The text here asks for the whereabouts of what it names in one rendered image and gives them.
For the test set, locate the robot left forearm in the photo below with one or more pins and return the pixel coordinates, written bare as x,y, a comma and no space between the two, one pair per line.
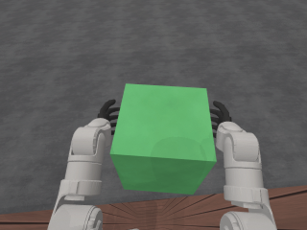
82,179

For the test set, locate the left robot upper arm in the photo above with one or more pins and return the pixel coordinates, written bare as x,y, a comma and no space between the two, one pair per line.
77,217

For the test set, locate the robot right hand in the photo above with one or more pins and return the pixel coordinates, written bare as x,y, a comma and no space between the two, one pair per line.
223,115

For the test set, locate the robot right forearm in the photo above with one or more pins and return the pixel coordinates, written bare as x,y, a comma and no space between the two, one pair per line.
244,185

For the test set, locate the carton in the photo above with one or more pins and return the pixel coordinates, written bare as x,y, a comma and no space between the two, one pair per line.
163,141

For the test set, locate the robot left hand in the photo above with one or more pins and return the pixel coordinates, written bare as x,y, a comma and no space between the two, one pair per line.
105,111

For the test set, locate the right robot upper arm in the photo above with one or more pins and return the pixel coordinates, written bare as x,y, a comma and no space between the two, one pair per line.
234,220

